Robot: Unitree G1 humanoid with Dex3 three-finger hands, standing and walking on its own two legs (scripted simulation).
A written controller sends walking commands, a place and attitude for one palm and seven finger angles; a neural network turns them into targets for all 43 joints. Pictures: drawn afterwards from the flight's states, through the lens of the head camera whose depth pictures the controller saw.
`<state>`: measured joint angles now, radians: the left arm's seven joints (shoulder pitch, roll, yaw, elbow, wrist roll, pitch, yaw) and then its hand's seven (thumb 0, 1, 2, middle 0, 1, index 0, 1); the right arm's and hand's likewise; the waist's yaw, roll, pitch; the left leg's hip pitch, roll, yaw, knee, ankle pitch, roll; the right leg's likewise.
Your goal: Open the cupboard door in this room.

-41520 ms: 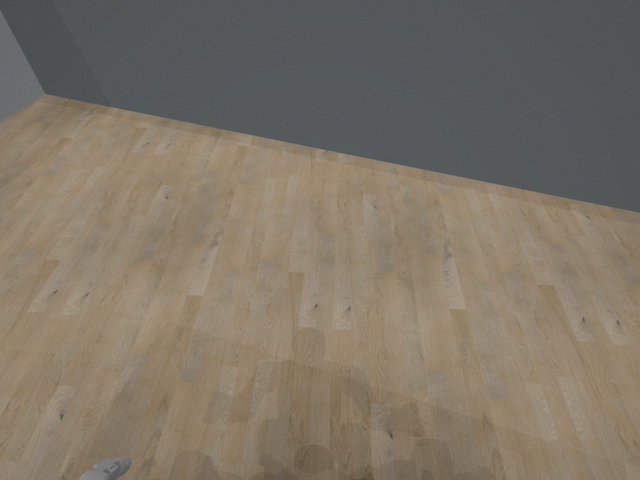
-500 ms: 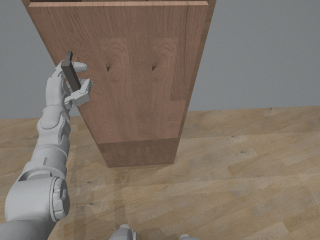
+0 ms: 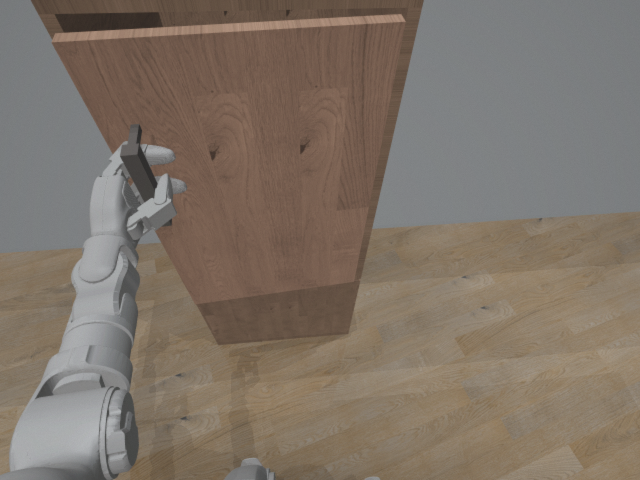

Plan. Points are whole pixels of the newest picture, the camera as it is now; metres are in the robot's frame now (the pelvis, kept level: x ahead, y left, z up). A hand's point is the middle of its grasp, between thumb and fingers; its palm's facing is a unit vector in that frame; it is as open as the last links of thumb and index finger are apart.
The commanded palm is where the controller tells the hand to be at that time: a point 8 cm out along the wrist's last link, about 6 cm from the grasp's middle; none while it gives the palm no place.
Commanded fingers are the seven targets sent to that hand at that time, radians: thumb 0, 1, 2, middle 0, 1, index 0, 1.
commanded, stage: pull the door open along its arc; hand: left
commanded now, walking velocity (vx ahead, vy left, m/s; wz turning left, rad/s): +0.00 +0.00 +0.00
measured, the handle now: (150, 178) +0.49 +0.21 +0.09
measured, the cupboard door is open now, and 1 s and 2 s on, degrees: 4 45 42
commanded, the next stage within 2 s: open thumb and fingers to let go in 0.86 s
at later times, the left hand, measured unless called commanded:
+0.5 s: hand (225, 297) +0.31 +0.10 +0.09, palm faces +0.41 -0.91 +0.05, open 5.5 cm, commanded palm +0.25 +0.14 +0.09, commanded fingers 0.00 0.90 0.90 -0.40 -1.35 -0.40 -1.35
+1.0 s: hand (279, 342) +0.26 +0.04 +0.09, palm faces +0.35 -0.94 -0.03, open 5.6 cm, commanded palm +0.21 +0.08 +0.09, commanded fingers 0.00 0.69 0.81 -0.38 -1.33 -0.38 -1.33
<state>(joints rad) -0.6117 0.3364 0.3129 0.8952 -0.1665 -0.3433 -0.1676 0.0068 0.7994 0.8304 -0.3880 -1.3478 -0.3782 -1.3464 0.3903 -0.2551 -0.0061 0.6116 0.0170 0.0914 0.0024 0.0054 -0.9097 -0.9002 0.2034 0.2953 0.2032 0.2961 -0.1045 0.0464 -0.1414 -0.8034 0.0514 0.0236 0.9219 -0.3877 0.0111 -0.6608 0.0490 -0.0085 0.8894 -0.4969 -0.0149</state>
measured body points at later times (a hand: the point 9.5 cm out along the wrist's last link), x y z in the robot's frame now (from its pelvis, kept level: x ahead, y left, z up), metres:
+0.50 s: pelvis +0.00 -0.01 +0.01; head +0.02 -0.03 +0.46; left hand +0.28 +0.14 +0.09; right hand +0.20 -0.22 -0.08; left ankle +0.03 +0.11 -0.69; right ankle -0.04 -0.11 -0.69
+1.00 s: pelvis +0.01 -0.05 +0.01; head +0.00 -0.08 +0.46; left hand +0.23 +0.09 +0.09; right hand +0.20 -0.26 -0.08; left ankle +0.03 +0.11 -0.69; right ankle -0.04 -0.12 -0.69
